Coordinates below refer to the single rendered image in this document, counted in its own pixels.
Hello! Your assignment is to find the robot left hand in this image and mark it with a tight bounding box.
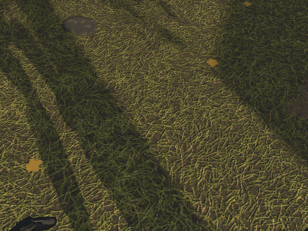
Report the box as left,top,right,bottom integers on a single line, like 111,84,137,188
10,216,57,231

